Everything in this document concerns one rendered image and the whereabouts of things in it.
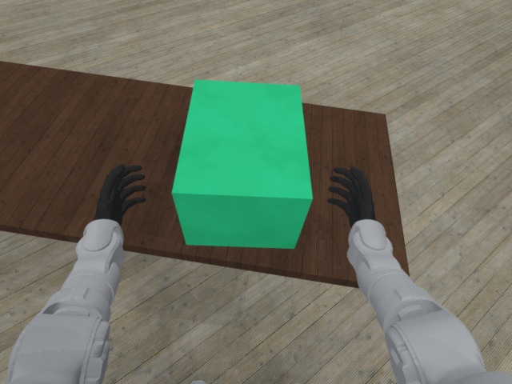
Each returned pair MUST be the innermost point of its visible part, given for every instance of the robot right forearm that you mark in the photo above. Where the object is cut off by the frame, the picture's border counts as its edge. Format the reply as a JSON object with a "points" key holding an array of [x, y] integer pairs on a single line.
{"points": [[389, 290]]}

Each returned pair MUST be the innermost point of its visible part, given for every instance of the left robot upper arm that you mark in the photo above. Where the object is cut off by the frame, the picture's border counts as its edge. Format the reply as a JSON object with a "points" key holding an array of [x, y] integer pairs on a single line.
{"points": [[63, 349]]}

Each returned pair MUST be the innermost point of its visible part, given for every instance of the right robot upper arm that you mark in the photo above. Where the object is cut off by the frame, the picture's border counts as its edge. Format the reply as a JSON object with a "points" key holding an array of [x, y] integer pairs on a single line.
{"points": [[435, 349]]}

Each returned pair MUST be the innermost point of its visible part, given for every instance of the robot left hand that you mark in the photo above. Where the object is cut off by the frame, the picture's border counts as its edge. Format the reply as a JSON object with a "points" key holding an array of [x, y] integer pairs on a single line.
{"points": [[111, 202]]}

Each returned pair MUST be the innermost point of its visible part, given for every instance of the carton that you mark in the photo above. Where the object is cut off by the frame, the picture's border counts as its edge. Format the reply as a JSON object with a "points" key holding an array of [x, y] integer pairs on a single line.
{"points": [[243, 176]]}

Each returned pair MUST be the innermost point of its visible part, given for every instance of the robot right hand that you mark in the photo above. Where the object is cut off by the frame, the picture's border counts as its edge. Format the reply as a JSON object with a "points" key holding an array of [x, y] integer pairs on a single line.
{"points": [[360, 204]]}

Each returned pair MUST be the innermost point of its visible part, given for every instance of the robot left forearm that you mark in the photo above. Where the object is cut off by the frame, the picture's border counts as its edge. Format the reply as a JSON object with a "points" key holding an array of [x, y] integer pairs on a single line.
{"points": [[91, 286]]}

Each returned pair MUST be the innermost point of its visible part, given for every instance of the table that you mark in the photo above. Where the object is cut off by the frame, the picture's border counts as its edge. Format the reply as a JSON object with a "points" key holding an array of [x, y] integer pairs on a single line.
{"points": [[63, 131]]}

